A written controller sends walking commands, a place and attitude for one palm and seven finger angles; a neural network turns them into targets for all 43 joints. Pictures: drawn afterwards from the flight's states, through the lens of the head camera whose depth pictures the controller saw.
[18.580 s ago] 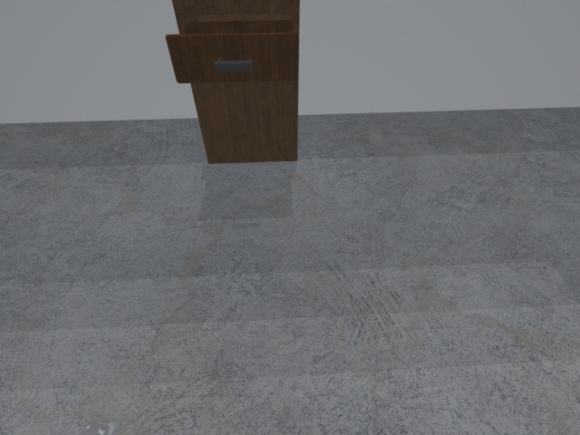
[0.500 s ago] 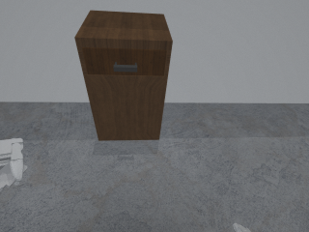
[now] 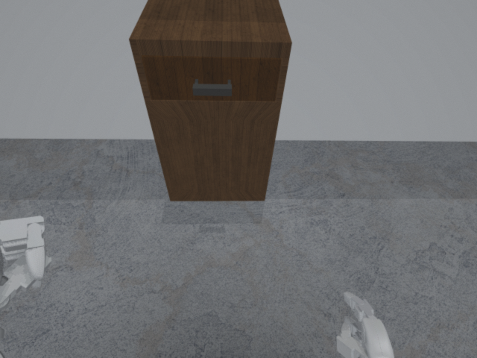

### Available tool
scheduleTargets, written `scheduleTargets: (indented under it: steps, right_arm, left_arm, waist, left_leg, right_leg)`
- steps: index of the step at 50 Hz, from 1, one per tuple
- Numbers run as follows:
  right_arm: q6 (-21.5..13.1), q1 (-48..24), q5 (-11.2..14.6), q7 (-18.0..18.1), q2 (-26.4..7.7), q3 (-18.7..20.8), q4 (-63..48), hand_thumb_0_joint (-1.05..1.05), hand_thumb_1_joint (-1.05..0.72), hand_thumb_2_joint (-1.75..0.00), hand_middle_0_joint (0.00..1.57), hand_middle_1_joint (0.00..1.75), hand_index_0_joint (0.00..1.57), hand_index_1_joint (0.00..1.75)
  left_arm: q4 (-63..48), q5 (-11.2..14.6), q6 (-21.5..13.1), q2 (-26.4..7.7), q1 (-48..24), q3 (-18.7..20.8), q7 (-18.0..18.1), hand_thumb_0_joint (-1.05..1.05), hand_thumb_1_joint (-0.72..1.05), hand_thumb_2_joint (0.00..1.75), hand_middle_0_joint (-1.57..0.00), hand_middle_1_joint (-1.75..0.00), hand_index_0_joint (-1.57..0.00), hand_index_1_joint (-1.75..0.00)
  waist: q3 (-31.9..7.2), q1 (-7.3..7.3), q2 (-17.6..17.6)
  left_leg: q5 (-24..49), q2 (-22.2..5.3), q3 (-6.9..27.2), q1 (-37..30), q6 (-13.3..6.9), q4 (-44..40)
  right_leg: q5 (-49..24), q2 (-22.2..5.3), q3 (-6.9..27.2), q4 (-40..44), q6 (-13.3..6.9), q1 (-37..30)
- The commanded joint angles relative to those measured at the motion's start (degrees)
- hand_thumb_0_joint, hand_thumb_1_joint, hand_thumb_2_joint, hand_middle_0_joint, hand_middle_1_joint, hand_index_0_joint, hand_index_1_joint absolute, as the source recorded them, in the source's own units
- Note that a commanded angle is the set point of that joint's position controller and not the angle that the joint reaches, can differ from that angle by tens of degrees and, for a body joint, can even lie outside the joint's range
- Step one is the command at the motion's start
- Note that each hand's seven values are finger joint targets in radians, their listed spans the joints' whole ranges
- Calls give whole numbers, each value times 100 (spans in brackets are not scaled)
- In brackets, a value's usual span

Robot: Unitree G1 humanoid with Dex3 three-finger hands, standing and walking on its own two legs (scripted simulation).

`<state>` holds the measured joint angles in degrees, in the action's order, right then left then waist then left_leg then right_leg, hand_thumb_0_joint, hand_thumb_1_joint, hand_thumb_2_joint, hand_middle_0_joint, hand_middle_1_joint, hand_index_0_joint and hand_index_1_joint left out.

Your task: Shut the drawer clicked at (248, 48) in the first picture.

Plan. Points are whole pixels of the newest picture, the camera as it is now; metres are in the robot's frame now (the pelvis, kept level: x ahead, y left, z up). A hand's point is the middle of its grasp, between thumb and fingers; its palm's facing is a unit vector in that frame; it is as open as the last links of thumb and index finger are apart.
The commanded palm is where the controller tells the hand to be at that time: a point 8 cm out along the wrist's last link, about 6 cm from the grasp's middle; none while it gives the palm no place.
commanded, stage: stop stepping back and stand still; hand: left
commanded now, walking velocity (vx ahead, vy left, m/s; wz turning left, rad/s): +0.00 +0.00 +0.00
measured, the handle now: (212, 86) +0.92 +0.15 -0.07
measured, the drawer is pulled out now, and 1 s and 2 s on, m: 0.00 0.00 0.00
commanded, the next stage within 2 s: let the arm hang, fingers relaxed in 0.14 s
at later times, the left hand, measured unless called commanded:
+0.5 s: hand out of the picture +0.07 +0.21 -0.15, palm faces -0.03 -0.97 -0.25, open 3.1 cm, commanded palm none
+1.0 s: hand out of the picture -0.02 +0.23 -0.16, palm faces +0.01 -0.96 -0.29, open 6.8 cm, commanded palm none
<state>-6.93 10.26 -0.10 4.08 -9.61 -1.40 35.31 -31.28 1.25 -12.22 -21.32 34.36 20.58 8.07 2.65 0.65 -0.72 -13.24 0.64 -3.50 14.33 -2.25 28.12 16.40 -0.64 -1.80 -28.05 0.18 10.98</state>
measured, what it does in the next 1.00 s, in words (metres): stands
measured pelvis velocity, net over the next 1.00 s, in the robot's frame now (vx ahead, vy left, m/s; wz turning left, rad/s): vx -0.02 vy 0.01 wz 0.02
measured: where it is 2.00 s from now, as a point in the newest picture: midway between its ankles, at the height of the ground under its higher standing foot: outside the picture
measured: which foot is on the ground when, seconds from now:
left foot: down 0.00-1.00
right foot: down 0.00-1.00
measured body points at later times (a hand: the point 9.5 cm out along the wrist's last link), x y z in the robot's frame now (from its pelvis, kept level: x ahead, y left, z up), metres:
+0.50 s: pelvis -0.02 +0.01 +0.00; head +0.00 +0.01 +0.45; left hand +0.07 +0.26 -0.13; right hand +0.09 -0.26 -0.13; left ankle +0.02 +0.09 -0.74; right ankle -0.02 -0.12 -0.74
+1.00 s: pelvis -0.02 +0.01 +0.01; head -0.01 +0.00 +0.46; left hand -0.02 +0.28 -0.14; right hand +0.00 -0.23 -0.16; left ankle +0.02 +0.09 -0.74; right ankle -0.02 -0.12 -0.74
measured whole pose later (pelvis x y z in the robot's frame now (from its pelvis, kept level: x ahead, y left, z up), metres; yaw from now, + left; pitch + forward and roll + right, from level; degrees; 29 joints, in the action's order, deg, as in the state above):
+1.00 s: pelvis -0.02 +0.01 +0.01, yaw +1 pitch -2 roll +0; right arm 0.6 12.7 -0.9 0.9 -12.1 0.9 64.8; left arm 66.0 -0.5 0.1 -14.2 13.3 0.5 0.9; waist 3.1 -0.4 1.8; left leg -8.2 2.0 -3.1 12.3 -3.4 22.1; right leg 11.9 -1.8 -2.4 -22.7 0.7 9.0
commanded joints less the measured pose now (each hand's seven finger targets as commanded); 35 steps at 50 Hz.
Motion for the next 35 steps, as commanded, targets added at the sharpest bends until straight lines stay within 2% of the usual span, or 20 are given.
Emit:
scheduleTargets:
  steps: [1, 5, 6, 11, 12, 13, 14, 15, 16, 17, 18, 19, 22, 25, 26, 29, 30, 31, 33, 35]
  right_arm:
    - [-267, -353, 17, 32, -829, 340, -904, 0, -90, -90, 20, 30, 20, 30]
    - [-170, -352, 32, 22, -830, 362, -930, 0, -90, -90, 20, 30, 20, 30]
    - [-157, -386, 37, 28, -845, 375, -955, 0, -90, -90, 20, 30, 20, 30]
    - [-108, -458, 41, 66, -858, 374, -984, 0, -90, -90, 20, 30, 20, 30]
    - [-338, -717, 74, -489, -2004, 664, 431, 0, -90, -90, 20, 30, 20, 30]
    - [54, -227, 148, -508, -1631, 655, 317, 0, -90, -90, 20, 30, 20, 30]
    - [177, -151, 85, -498, -1464, 563, 336, 0, -90, -90, 20, 30, 20, 30]
    - [275, -173, 27, -493, -1452, 496, 312, 0, -90, -90, 20, 30, 20, 30]
    - [341, -162, -29, -483, -1446, 464, 338, 0, -90, -90, 20, 30, 20, 30]
    - [380, -206, -71, -466, -1535, 449, 408, 0, -90, -90, 20, 30, 20, 30]
    - [422, -243, -96, -460, -1572, 452, 499, 0, -90, -90, 20, 30, 20, 30]
    - [467, -275, -117, -449, -1626, 447, 618, 0, -90, -90, 20, 30, 20, 30]
    - [576, -365, -133, -428, -1522, 345, 1013, 0, -90, -90, 20, 30, 20, 30]
    - [611, -243, -102, -383, -1406, 298, 1450, 0, -90, -90, 20, 30, 20, 30]
    - [629, -186, -85, -372, -1406, 299, 1556, 0, -90, -90, 20, 30, 20, 30]
    - [657, -7, -105, -313, -1241, 327, 1902, 0, -90, -90, 20, 30, 20, 30]
    - [669, 58, -99, -307, -1219, 328, 2008, 0, -90, -90, 20, 30, 20, 30]
    - [678, 147, -87, -298, -1257, 348, 2079, 0, -90, -90, 20, 30, 20, 30]
    - [671, 258, -77, -283, -1224, 361, 2251, 0, -90, -90, 20, 30, 20, 30]
    - [666, 348, -74, -267, -1231, 368, 2398, 0, -90, -90, 20, 30, 20, 30]
  left_arm:
    - [-1285, 52, -364, -881, 247, 676, 87, 0, 90, 90, -140, -160, -140, -160]
    - [-1223, 111, -358, -883, 442, 742, 87, 0, 90, 90, -140, -160, -140, -160]
    - [-1243, 117, -345, -893, 443, 742, 86, 0, 90, 90, -140, -160, -140, -160]
    - [-1158, 128, -331, -887, 304, 703, 92, 0, 90, 90, -140, -160, -140, -160]
    - [3674, -404, 525, -331, -545, -1455, -736, 0, 90, 90, -140, -160, -140, -160]
    - [3781, -291, 956, -282, -607, -1303, -799, 0, 90, 90, -136, -156, -136, -156]
    - [4016, -296, 1031, -125, -782, -1401, -809, 0, 90, 90, -132, -151, -132, -151]
    - [4311, -309, 1073, -153, -1004, -1443, -814, 0, 90, 90, -128, -147, -128, -147]
    - [4642, -331, 1083, -228, -1242, -1500, -802, 0, 90, 90, -124, -143, -124, -143]
    - [5008, -325, 1093, -256, -1425, -1536, -806, 0, 90, 90, -120, -138, -120, -138]
    - [5406, -313, 1107, -339, -1623, -1565, -798, 0, 90, 90, -116, -134, -116, -134]
    - [5811, -299, 1130, -381, -1809, -1607, -788, 0, 90, 90, -112, -130, -112, -130]
    - [6956, -248, 1187, -380, -2004, -1758, -745, 0, 90, 90, -100, -117, -100, -117]
    - [7853, -208, 1177, -325, -2041, -1860, -746, 0, 90, 90, -88, -104, -88, -104]
    - [8051, -211, 1170, -357, -2040, -1876, -742, 0, 90, 90, -84, -99, -84, -99]
    - [8591, -217, 1160, -85, -1924, -1819, -732, 0, 90, 90, -72, -86, -72, -86]
    - [8735, -206, 1162, -126, -1911, -1838, -735, 0, 90, 90, -68, -82, -68, -82]
    - [8848, -200, 1156, -144, -1882, -1848, -733, 0, 90, 90, -64, -78, -64, -78]
    - [9054, -188, 1144, -109, -1905, -1879, -734, 0, 90, 90, -56, -69, -56, -69]
    - [9218, -181, 1150, -95, -1903, -1897, -729, 0, 90, 90, -48, -60, -48, -60]
  waist:
    - [-913, -51, 404]
    - [-1004, -74, 285]
    - [-989, -82, 345]
    - [-711, -76, 371]
    - [-417, -244, 362]
    - [-904, -215, 292]
    - [-923, -163, 39]
    - [-760, -141, -168]
    - [-707, -121, -747]
    - [-643, -104, -925]
    - [-572, -104, -939]
    - [-530, -110, -773]
    - [-405, -32, 205]
    - [-421, -60, 591]
    - [-333, -63, 479]
    - [-282, -78, 857]
    - [-248, -76, 888]
    - [-274, -74, 650]
    - [-269, -93, 438]
    - [-199, -100, 426]
  left_leg:
    - [1729, -683, 689, -390, 12, -523]
    - [1727, -599, 564, -418, 69, -416]
    - [1748, -588, 539, -417, 83, -421]
    - [1214, -591, 606, -240, 69, -608]
    - [2097, -706, 631, 159, -6, 444]
    - [1794, -674, 581, -160, 69, 367]
    - [1117, -746, 770, 28, -15, 292]
    - [720, -757, 943, 265, -116, 143]
    - [721, -732, 1030, 354, -139, 92]
    - [742, -692, 1045, 389, -159, 56]
    - [865, -629, 1018, 331, -158, 23]
    - [967, -615, 1018, 263, -151, -89]
    - [984, -640, 1032, 223, -120, -527]
    - [476, -605, 982, -1, -68, -772]
    - [370, -604, 1003, -16, -58, -809]
    - [-149, -601, 974, -98, -56, -957]
    - [-294, -606, 986, -67, -56, -1017]
    - [-286, -625, 1033, -135, -65, -1009]
    - [-155, -650, 1006, -239, -70, -1022]
    - [-167, -686, 1056, -280, -78, -1104]
  right_leg:
    - [-1685, -178, 305, 328, -34, -385]
    - [-1959, -230, 407, 422, -59, -418]
    - [-2024, -254, 401, 424, -69, -424]
    - [-1490, -234, 381, 588, -34, -260]
    - [-2378, -769, 184, -219, -150, 492]
    - [-1792, -741, 469, -11, -161, 519]
    - [-953, -685, 383, 5, -165, 652]
    - [-475, -605, 343, 29, -171, 687]
    - [-432, -556, 400, 90, -205, 571]
    - [-476, -599, 451, 155, -252, 501]
    - [-622, -633, 499, 175, -300, 476]
    - [-620, -610, 505, 176, -321, 432]
    - [-453, -521, 515, 340, -243, 99]
    - [-169, -517, 542, 637, -252, -2]
    - [-93, -494, 536, 737, -253, 9]
    - [109, -503, 523, 976, -304, 21]
    - [143, -504, 506, 1007, -316, 7]
    - [140, -494, 478, 1043, -324, -2]
    - [48, -530, 453, 1074, -321, 26]
    - [66, -509, 409, 1057, -319, 68]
